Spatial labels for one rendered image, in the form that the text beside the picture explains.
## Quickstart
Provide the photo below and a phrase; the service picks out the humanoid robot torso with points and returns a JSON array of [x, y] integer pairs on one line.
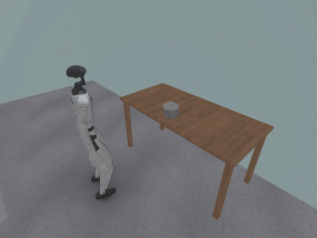
[[89, 115]]

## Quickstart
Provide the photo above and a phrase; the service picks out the right robot upper arm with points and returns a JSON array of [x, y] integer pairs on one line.
[[82, 105]]

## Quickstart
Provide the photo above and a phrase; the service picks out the table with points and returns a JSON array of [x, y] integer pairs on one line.
[[224, 133]]

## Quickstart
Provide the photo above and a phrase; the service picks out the lid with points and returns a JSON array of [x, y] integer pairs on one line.
[[169, 107]]

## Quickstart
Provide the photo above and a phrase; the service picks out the left robot shin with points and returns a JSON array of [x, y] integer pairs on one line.
[[97, 170]]

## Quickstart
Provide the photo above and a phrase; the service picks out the right robot hand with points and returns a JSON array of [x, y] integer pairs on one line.
[[94, 157]]

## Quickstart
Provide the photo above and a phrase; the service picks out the right robot forearm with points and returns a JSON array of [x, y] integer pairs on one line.
[[84, 134]]

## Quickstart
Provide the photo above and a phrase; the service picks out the pot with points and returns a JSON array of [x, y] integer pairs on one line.
[[170, 114]]

